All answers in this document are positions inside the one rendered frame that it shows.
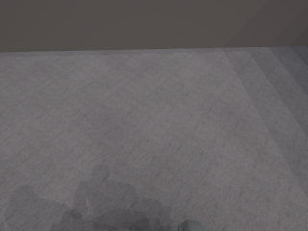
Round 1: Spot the right robot thigh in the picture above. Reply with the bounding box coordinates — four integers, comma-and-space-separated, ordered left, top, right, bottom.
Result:
178, 219, 207, 231

